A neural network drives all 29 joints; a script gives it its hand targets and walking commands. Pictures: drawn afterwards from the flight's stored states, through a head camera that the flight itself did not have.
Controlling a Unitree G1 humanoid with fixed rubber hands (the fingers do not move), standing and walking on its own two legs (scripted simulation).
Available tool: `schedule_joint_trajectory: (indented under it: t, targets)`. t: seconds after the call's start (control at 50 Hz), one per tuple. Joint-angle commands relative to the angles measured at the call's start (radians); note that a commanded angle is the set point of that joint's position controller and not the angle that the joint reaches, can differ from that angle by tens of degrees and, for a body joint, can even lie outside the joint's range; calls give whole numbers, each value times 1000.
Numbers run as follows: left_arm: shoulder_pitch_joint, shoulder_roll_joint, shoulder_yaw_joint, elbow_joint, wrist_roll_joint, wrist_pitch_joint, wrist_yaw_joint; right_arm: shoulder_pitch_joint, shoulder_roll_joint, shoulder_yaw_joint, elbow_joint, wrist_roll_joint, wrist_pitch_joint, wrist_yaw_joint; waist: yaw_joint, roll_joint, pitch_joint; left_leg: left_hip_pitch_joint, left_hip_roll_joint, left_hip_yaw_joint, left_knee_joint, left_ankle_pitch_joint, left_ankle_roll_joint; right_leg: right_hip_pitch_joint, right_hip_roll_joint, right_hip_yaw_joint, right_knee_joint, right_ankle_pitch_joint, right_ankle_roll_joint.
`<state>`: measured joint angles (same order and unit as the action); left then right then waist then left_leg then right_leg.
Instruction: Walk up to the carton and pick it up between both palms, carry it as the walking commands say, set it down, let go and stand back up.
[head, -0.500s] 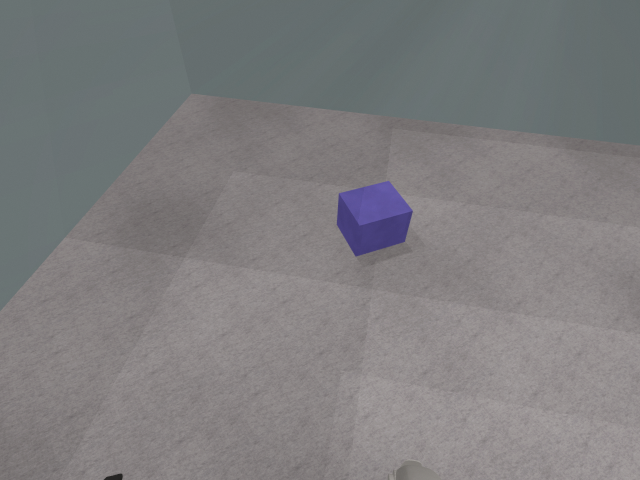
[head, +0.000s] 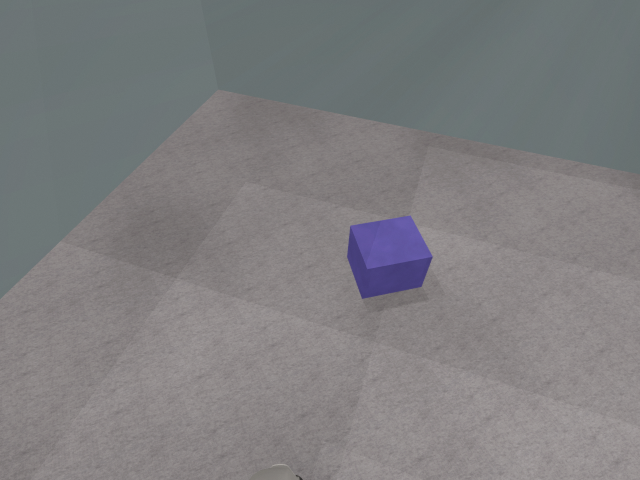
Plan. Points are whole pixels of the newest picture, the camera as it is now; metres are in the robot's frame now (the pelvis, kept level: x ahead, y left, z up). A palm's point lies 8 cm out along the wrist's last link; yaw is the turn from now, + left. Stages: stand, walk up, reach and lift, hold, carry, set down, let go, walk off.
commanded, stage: walk up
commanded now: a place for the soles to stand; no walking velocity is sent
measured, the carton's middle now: (386, 256) +0.97 -0.14 -0.66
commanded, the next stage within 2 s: none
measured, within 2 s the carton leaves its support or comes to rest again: neither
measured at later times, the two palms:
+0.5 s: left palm (214, 363) +0.28 +0.21 -0.08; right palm out of the picture +0.26 -0.45 -0.10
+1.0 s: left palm (294, 267) +0.48 +0.12 -0.09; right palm out of the picture +0.45 -0.55 -0.10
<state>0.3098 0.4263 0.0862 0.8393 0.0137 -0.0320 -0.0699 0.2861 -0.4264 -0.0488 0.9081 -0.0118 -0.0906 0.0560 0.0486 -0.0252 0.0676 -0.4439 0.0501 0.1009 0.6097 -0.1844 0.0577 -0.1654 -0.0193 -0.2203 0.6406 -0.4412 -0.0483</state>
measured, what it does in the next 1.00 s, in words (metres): walks ahead: right foot, then left foot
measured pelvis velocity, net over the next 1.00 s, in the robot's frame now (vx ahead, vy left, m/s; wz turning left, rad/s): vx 0.40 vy -0.21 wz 0.04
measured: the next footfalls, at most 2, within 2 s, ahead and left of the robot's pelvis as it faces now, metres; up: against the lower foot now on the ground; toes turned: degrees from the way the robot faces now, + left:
right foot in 0.30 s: +0.28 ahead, -0.23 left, +0.00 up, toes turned -9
left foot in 0.62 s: +0.40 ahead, -0.02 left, +0.00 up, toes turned +8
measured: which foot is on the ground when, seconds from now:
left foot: down 0.00-0.32, up 0.34-0.60, down 0.62-0.92, up 0.94-1.00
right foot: down 0.00-0.02, up 0.04-0.28, down 0.30-0.64, up 0.66-0.90, down 0.92-1.00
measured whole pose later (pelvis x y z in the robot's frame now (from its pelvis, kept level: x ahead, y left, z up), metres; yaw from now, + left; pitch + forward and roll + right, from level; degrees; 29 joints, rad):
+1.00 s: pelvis +0.40 -0.21 -0.01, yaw +2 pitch -2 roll +0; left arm 0.23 0.41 0.10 0.87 0.01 -0.08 -0.06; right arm 0.29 -0.47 -0.05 0.93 -0.01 -0.06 0.03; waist -0.01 0.02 0.05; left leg -0.41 0.08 -0.04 1.04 -0.45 0.05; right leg -0.41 -0.07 -0.12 0.73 -0.28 -0.03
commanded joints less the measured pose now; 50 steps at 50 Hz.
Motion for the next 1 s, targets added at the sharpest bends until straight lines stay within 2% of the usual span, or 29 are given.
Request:
schedule_joint_trajectory:
  t: [0.0,0.02,0.04,0.08,0.14,0.18,0.24,0.28,0.3,0.32,0.34,0.36,0.42,0.46,0.54,0.58,0.6,0.62,0.64,0.66,0.7,0.74,0.78,0.86,0.9,0.92,0.94,0.96,0.98]
  targets:
    - [-105,137,29,-143,-10,-36,8,318,-370,-126,-31,-13,-29,-56,-209,271,-180,680,267,-565,-258,-346,165,-567,-5,58,441,219,23]
    - [-115,229,58,-144,4,-23,19,253,-376,-131,-61,13,-25,-65,-180,134,-188,580,403,-811,-374,-517,249,-627,-15,250,583,0,43]
    - [-119,265,65,-136,1,-18,24,171,-359,-120,-71,27,-24,-66,-144,72,-132,505,406,-701,-351,-480,263,-636,-67,319,628,22,46]
    - [-84,238,59,-85,4,-19,17,73,-298,-95,-87,17,-31,-66,-86,98,-70,388,360,-480,-346,-353,226,-598,-127,346,512,26,51]
    - [-43,196,57,-29,10,-15,-12,22,-301,-87,-88,0,-46,-60,-66,148,-34,212,288,-256,-326,-157,199,-440,-141,260,293,79,54]
    - [-80,176,58,-38,6,-12,-27,22,-314,-92,-89,-2,-52,-53,-73,162,-50,164,266,-200,-320,-205,191,-349,-137,225,172,135,52]
    - [-60,180,70,-18,2,-18,-34,-61,-331,-88,-91,0,-38,-42,-25,158,-58,28,244,-134,-292,-369,140,-125,-83,117,51,219,39]
    - [-14,219,88,15,6,-24,-29,-75,-293,-71,-89,-6,-23,-36,23,54,-51,-56,160,-57,-107,-476,90,1,-19,68,-11,164,43]
    - [62,252,101,33,12,-27,-16,-53,-258,-55,-89,-14,-16,-36,61,-78,-64,-155,97,-3,103,-465,58,99,-35,130,-82,21,19]
    - [137,352,122,21,16,-36,-2,-81,-179,-35,-128,7,-19,-38,110,-344,-43,-394,-44,58,468,-398,-7,170,-291,637,-401,-342,-96]
    - [124,369,127,0,3,-45,5,-85,-199,-35,-117,1,-10,-51,103,-201,-51,-412,-3,-137,582,-340,-6,135,-408,819,-468,-425,-200]
    - [54,339,113,-9,-11,-44,11,-64,-251,-43,-95,12,-14,-53,45,-98,-36,-371,35,-171,585,-247,-12,77,-406,765,-441,-379,-225]
    - [-46,272,81,-31,-4,-47,26,27,-256,-51,-14,6,-25,-42,-12,-149,-5,-257,94,-127,382,-212,-32,-13,-335,479,-366,10,-197]
    - [-29,272,72,-47,-1,-49,26,25,-237,-47,-18,1,-19,-30,1,-151,-38,-190,75,-83,298,-214,-29,-7,-316,376,-333,149,-196]
    - [-68,265,70,-68,-3,-45,18,-4,-209,-48,-50,3,-16,-12,-12,-121,-25,-32,27,-29,144,-102,-22,-99,-304,314,-337,34,-170]
    - [-112,246,54,-78,-10,-37,18,36,-211,-59,-50,-4,-20,-11,-59,-61,-11,136,-9,-4,14,-40,-9,-199,-268,249,-272,-62,-128]
    - [-117,220,43,-75,-10,-38,18,119,-227,-70,-37,-11,-25,-21,-113,-22,-76,328,-33,-10,-15,-27,8,-263,-235,193,-134,54,-92]
    - [-126,161,20,-92,-8,-41,19,224,-278,-91,-26,-19,-32,-34,-178,130,-134,524,37,-180,-103,-198,56,-401,-158,126,143,197,-42]
    - [-103,147,24,-112,-28,-41,19,288,-384,-116,-43,-16,-35,-49,-196,341,-163,647,325,-740,-328,-408,209,-648,22,89,445,31,24]
    - [-125,234,46,-109,-11,-25,33,249,-378,-120,-58,12,-32,-57,-180,125,-152,556,410,-807,-354,-448,276,-640,-28,302,573,-31,25]
    - [-107,236,40,-80,-4,-29,39,128,-320,-94,-78,14,-32,-67,-110,28,-52,450,384,-591,-310,-246,264,-641,-96,341,523,1,36]
    - [-41,211,39,-31,3,-32,27,64,-278,-77,-86,8,-38,-62,-80,125,-36,331,315,-362,-289,-92,216,-535,-139,302,386,37,50]
    - [-49,181,42,-17,-1,-30,6,40,-283,-78,-98,-4,-41,-53,-87,178,-47,225,273,-235,-262,-6,207,-405,-121,234,268,54,50]
    - [4,167,55,12,-4,-32,-9,-60,-306,-80,-99,-1,-28,-34,-16,198,-57,14,215,-134,-249,-322,142,-91,-68,106,39,216,32]
    - [96,223,86,57,1,-44,2,-66,-246,-57,-103,-9,-5,-25,46,2,-70,-141,124,-67,3,-514,89,109,2,72,-25,128,32]
    - [194,293,106,67,8,-54,22,-91,-176,-37,-126,-2,-4,-22,102,-229,-63,-330,15,36,370,-373,23,222,-168,385,-240,-155,-26]
    - [222,381,123,27,10,-66,35,-91,-158,-31,-144,2,-1,-34,122,-287,-91,-433,-54,-102,588,-356,-1,194,-418,873,-462,-327,-151]
    - [102,348,111,0,-11,-65,36,-79,-235,-45,-112,10,5,-50,55,-97,-50,-401,10,-239,611,-266,-3,102,-433,834,-444,-392,-204]
    - [37,328,105,-14,-17,-61,42,-65,-269,-53,-86,14,3,-46,12,-51,-16,-369,36,-212,571,-238,-17,54,-414,750,-421,-337,-212]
